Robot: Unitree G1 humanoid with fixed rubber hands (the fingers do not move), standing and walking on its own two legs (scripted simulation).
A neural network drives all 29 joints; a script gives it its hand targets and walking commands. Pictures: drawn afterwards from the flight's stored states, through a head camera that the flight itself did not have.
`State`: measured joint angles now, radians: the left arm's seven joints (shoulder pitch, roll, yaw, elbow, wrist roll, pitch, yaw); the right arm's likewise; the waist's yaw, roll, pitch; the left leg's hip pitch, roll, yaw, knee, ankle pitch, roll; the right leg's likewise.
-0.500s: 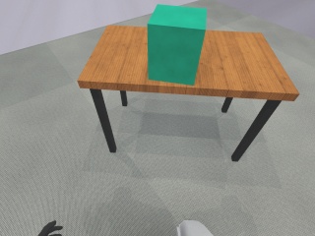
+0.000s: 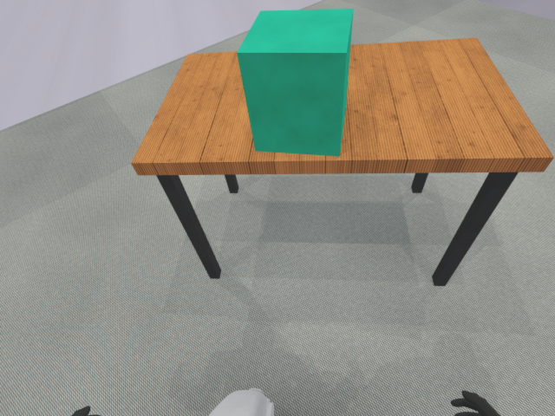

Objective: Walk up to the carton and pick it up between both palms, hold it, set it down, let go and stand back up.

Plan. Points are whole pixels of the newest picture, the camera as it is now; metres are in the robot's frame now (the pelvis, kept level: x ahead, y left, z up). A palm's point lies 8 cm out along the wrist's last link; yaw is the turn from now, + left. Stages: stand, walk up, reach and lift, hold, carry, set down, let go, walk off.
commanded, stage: walk up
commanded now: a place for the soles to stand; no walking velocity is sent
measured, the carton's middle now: (300, 85) +0.79 -0.01 +0.04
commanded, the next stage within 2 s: none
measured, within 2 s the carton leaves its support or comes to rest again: neither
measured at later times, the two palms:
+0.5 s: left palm (46, 407) +0.15 +0.42 -0.13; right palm (425, 397) +0.17 -0.19 -0.10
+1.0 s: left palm out of the picture +0.13 +0.35 -0.11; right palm (466, 384) +0.19 -0.26 -0.12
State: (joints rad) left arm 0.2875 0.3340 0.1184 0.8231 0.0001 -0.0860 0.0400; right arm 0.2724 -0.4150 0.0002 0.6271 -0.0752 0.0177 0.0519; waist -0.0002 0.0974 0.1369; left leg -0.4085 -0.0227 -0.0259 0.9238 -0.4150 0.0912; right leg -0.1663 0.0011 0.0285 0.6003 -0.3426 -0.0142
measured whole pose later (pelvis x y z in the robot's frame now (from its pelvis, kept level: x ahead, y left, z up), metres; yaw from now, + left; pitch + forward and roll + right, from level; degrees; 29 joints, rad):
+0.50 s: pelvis +0.08 +0.11 -0.02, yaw -1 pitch -2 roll -4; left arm 0.29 0.34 0.09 0.78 0.00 -0.05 0.06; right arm 0.29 -0.41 0.00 0.63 -0.04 -0.03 0.02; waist 0.00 0.06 0.17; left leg -0.44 -0.01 0.03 0.82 -0.35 0.09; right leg -0.47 0.04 0.09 1.16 -0.47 0.02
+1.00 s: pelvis +0.07 +0.04 -0.02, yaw -4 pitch -3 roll +2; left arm 0.29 0.35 0.09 0.86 0.00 -0.06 0.04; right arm 0.17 -0.41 0.00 0.63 -0.04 -0.01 0.00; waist 0.00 0.04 0.17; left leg -0.42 0.01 0.06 0.85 -0.50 0.07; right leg -0.32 0.02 0.05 0.83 -0.46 -0.03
